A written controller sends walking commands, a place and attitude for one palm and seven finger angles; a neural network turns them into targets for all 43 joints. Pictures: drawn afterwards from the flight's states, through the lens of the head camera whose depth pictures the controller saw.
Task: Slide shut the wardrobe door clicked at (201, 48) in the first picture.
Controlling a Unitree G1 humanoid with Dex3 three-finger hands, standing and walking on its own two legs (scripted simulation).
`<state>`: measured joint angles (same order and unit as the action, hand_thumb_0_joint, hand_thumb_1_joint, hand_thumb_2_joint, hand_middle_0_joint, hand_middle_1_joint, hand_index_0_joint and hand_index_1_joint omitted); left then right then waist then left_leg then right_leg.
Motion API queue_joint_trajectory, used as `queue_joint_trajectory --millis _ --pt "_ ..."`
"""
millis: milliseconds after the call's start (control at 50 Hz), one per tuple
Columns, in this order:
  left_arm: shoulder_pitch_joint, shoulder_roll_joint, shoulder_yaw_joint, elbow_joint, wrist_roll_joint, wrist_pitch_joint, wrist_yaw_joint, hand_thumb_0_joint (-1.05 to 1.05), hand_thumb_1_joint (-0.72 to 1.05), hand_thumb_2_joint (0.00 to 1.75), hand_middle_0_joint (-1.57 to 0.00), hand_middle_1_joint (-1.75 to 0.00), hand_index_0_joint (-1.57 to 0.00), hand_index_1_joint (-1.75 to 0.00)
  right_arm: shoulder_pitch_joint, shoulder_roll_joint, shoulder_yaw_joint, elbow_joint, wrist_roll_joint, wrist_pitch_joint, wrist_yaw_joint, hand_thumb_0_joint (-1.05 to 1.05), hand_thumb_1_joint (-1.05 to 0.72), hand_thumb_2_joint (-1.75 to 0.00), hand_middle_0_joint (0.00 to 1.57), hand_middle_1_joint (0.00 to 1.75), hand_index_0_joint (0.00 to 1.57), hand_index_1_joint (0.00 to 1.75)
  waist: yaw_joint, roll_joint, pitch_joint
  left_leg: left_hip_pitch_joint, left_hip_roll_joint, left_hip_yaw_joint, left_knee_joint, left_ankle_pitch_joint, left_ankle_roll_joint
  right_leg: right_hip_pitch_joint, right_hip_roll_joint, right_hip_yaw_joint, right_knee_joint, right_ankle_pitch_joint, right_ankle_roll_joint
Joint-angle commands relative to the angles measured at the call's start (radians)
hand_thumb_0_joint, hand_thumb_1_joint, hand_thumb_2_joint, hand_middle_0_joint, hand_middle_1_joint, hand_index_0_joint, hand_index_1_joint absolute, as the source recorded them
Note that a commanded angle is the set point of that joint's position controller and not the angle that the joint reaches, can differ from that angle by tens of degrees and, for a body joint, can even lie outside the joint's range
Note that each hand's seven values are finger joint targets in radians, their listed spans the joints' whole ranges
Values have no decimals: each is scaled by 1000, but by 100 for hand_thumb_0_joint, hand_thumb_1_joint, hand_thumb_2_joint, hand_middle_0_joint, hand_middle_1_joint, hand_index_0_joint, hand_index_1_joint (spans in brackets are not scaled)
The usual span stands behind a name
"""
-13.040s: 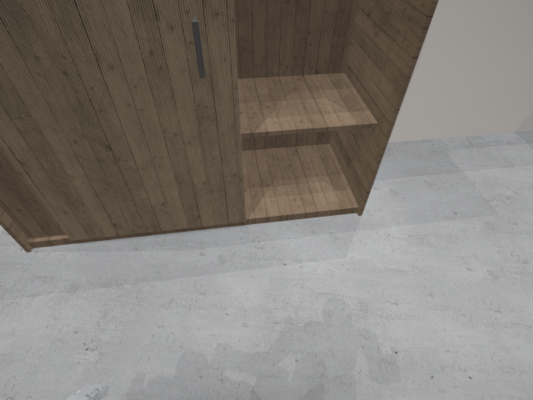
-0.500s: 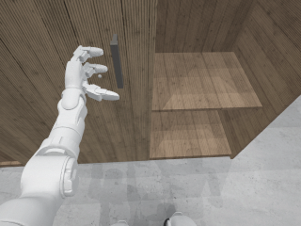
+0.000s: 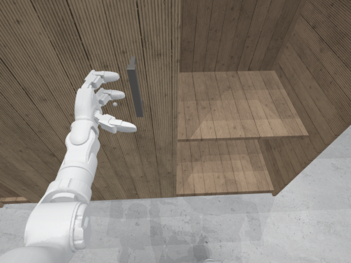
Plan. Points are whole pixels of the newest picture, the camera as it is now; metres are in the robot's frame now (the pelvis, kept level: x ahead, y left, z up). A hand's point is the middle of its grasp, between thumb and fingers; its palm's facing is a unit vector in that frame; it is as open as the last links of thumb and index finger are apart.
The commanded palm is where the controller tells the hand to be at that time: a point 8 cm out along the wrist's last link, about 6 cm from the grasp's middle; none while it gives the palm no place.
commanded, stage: move the hooked fingers beside the handle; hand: left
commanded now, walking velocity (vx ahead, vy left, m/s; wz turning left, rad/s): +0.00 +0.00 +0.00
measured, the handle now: (136, 88) +0.49 +0.09 +0.12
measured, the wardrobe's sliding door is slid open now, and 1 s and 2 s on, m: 0.57 0.57 0.57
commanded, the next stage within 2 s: feel for the door with the fingertips in 0.84 s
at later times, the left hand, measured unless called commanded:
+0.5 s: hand (105, 107) +0.43 +0.16 +0.12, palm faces +0.08 -1.00 -0.01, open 13.9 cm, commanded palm +0.40 +0.20 +0.12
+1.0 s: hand (109, 109) +0.43 +0.15 +0.12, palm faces +0.04 -1.00 -0.01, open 13.9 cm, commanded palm +0.40 +0.19 +0.12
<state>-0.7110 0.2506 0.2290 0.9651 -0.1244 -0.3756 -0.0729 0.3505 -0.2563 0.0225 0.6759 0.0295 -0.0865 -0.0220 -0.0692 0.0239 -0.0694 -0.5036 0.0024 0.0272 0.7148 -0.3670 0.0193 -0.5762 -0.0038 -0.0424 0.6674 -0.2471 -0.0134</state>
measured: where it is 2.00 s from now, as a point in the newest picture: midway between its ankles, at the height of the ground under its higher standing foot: outside the picture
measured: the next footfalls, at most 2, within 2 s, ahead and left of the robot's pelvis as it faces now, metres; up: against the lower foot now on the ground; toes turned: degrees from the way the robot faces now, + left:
none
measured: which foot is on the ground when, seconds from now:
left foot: down 0.00-1.00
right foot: down 0.00-1.00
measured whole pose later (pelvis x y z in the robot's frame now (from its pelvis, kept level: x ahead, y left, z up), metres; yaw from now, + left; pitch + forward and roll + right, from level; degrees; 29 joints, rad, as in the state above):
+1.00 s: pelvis +0.03 +0.01 +0.01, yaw +0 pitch +6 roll -1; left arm -0.44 0.20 0.14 0.60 -0.17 -0.20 -0.05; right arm 0.30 -0.24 0.02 0.67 0.04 -0.10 -0.03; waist -0.02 0.05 -0.07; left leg -0.33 0.00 0.03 0.60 -0.37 0.02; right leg -0.41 0.00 -0.04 0.57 -0.26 -0.01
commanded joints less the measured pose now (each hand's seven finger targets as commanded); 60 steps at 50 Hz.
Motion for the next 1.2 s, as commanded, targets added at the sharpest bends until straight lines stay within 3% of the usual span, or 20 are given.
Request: queue_joint_trajectory --millis 0,40,180,240,400,480,520,620,640,660,740,780,840,920,980,1020,1040,1100,1140,1180 --pt "-394 229 76 -221 -23 -24 19 0 -50 30 -30 -120 -30 -120 39 -134 -51 -104 4 -25 -10 0 -90 -90 20 30 20 30 -9 -60 -271 11 -9 -7 -139 88 6 280 8 46 -102 84 1" --pt "-343 265 103 -219 -19 -15 15 0 -50 30 -30 -120 -30 -120 35 -136 -53 -104 7 -18 -12 0 -90 -90 20 30 20 30 3 -63 -263 1 -8 -2 -137 99 5 299 5 49 -105 96 1" --pt "-303 241 92 -293 -33 7 8 0 -50 30 -30 -120 -30 -120 13 -127 -50 -119 9 -15 -15 0 -90 -90 20 30 20 30 4 -41 -256 34 -8 1 -150 136 4 317 6 45 -111 146 1" --pt "-237 272 125 -341 -37 12 8 0 -50 30 -30 -120 -30 -120 6 -129 -55 -127 7 -13 -17 0 -90 -90 20 30 20 30 27 -32 -299 52 -8 5 -149 186 3 367 4 47 -102 203 -1" --pt "-194 179 37 -539 -51 14 1 0 -50 30 -30 -120 -30 -120 -21 -117 -60 -139 9 -28 -13 0 -90 -90 20 30 20 30 14 -14 -322 146 -1 6 -157 283 2 375 13 31 -103 308 -1" --pt "-202 96 -48 -562 -62 32 -16 0 -50 30 -30 -120 -30 -120 -29 -117 -59 -123 16 -41 -18 0 -90 -90 20 30 20 30 -12 -7 -279 188 4 -7 -163 281 -1 325 17 19 -117 285 -3" --pt "-189 79 -55 -538 -63 53 -14 0 -50 30 -30 -120 -30 -120 -33 -117 -59 -116 16 -45 -19 0 -90 -90 20 30 20 30 -3 10 -257 189 3 -16 -171 265 -6 306 15 13 -121 251 -7" --pt "-152 114 -11 -526 -56 78 21 0 -50 30 -30 -120 -30 -120 -39 -118 -54 -113 11 -45 -18 0 -90 -90 20 30 20 30 16 -51 -255 178 1 -19 -178 282 -6 330 11 9 -122 263 -5" --pt "-150 157 24 -521 -50 74 34 0 -50 30 -30 -120 -30 -120 -35 -121 -55 -109 6 -42 -19 0 -90 -90 20 30 20 30 30 -64 -255 169 0 -21 -180 291 -6 348 10 9 -118 265 -7" --pt "-159 125 -5 -573 -45 64 36 0 -50 30 -30 -120 -30 -120 -42 -112 -52 -121 4 -45 -14 0 -90 -90 20 30 20 30 29 -22 -283 196 -1 -18 -182 317 -7 355 11 12 -114 289 -7" --pt "-130 143 8 -629 -34 45 51 0 -50 30 -30 -120 -30 -120 -49 -105 -53 -125 -1 -50 -10 0 -90 -90 20 30 20 30 45 -6 -328 233 5 -17 -174 413 -12 392 10 14 -103 363 -8" --pt "-118 92 -33 -628 -34 55 44 0 -50 30 -30 -120 -30 -120 -59 -99 -50 -127 3 -53 -7 0 -90 -90 20 30 20 30 34 6 -289 233 7 -14 -182 402 -14 374 14 12 -111 355 -8" --pt "-85 113 -14 -537 -39 93 36 0 -50 30 -30 -120 -30 -120 -54 -111 -52 -113 9 -44 -14 0 -90 -90 20 30 20 30 27 -64 -215 189 7 -11 -193 338 -10 363 14 9 -132 313 -7" --pt "-105 30 -82 -589 -51 113 17 0 -50 30 -30 -120 -30 -120 -63 -103 -52 -124 13 -51 -12 0 -90 -90 20 30 20 30 24 0 -248 235 5 -15 -192 359 -15 340 14 3 -131 305 -11" --pt "-145 -11 -125 -660 -55 98 27 0 -50 30 -30 -120 -30 -120 -63 -98 -56 -122 10 -62 -8 0 -90 -90 20 30 20 30 15 -3 -282 279 11 -26 -182 409 -19 331 19 -2 -126 323 -10" --pt "-170 -24 -133 -681 -50 87 47 0 -50 30 -30 -120 -30 -120 -60 -95 -58 -115 4 -70 -6 0 -90 -90 20 30 20 30 15 -6 -299 290 11 -31 -179 416 -23 328 18 -3 -121 321 -7" --pt "-163 13 -107 -672 -42 83 63 0 -50 30 -30 -120 -30 -120 -55 -100 -59 -106 2 -69 -6 0 -90 -90 20 30 20 30 22 -25 -284 273 14 -39 -182 407 -25 328 20 -7 -120 302 -9" --pt "-130 -27 -124 -642 -23 84 98 0 -50 30 -30 -120 -30 -120 -63 -91 -57 -101 -2 -71 2 0 -90 -90 20 30 20 30 26 -40 -259 258 10 -32 -189 379 -23 321 18 -5 -124 288 -7" --pt "-124 23 -87 -592 -4 96 124 0 -50 30 -30 -120 -30 -120 -59 -97 -55 -90 -6 -61 2 0 -90 -90 20 30 20 30 35 -67 -230 217 7 -29 -199 332 -19 331 16 -4 -128 255 -7" --pt "-113 -17 -115 -598 8 104 136 0 -50 30 -30 -120 -30 -120 -72 -87 -51 -104 -4 -59 6 0 -90 -90 20 30 20 30 41 -37 -231 211 4 -23 -207 320 -20 334 14 0 -128 247 -10"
